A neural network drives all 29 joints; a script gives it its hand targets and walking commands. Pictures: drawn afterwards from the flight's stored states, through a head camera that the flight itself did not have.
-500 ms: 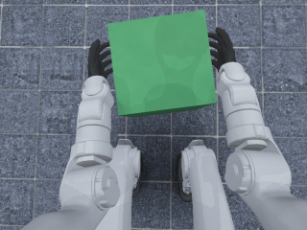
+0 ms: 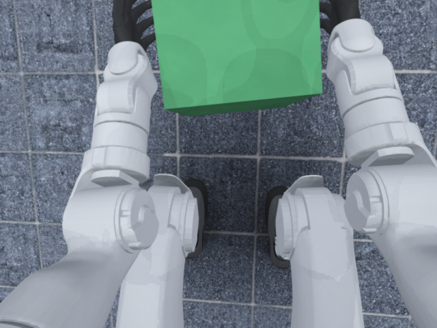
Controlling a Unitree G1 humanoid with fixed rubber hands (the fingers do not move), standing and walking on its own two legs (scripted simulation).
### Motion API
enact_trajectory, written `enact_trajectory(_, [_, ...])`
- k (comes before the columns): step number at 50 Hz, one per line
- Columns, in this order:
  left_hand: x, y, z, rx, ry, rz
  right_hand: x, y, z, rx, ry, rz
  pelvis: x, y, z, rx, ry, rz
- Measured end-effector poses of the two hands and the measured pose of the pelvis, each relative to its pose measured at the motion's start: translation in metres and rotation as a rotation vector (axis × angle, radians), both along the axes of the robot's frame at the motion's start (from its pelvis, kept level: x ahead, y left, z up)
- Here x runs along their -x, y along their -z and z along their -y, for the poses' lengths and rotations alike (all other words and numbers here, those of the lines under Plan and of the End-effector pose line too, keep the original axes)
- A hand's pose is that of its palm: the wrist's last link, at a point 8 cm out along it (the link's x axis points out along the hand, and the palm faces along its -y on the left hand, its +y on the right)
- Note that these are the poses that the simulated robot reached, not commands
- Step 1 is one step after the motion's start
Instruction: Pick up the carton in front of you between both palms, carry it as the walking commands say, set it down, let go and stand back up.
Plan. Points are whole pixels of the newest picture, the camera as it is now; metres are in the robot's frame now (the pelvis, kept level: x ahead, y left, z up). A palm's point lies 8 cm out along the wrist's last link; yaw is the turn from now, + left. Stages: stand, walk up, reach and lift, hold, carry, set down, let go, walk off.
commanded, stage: set down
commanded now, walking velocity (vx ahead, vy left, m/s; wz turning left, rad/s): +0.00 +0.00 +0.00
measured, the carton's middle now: (233, 49) +0.52 +0.00 -0.23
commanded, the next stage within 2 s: none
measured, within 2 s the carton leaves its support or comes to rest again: rests again in 0.68 s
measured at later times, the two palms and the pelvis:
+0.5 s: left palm (132, 51) +0.52 +0.15 -0.17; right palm (329, 30) +0.53 -0.15 -0.18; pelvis +0.00 +0.00 -0.03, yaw +0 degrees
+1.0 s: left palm (127, 50) +0.52 +0.16 -0.18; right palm (326, 30) +0.53 -0.15 -0.19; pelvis +0.00 +0.01 -0.03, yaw +0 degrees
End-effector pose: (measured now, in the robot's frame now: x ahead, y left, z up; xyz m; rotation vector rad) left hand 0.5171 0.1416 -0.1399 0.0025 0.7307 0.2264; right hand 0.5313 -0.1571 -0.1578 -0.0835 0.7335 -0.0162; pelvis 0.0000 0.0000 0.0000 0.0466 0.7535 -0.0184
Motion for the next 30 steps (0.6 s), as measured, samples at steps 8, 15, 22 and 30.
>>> enact_trajectory(8, [-0.003,0.011,-0.003,-0.002,-0.012,-0.004,-0.004,0.015,-0.003,-0.011,-0.008,-0.006,-0.006,0.014,0.002,-0.006,0.006,0.014])
enact_trajectory(15, [0.002,0.019,-0.004,0.007,-0.003,-0.026,0.001,0.021,-0.003,0.0,-0.015,-0.027,-0.003,0.019,0.002,-0.005,0.012,0.025])
enact_trajectory(22, [0.002,0.025,-0.009,0.012,0.005,-0.032,0.002,0.025,-0.007,0.001,-0.028,-0.031,0.002,0.024,0.001,0.0,0.004,0.051])
enact_trajectory(30, [0.001,0.03,-0.014,0.008,0.022,-0.033,0.001,0.026,-0.01,-0.019,-0.038,-0.032,0.004,0.026,-0.003,0.006,0.002,0.082])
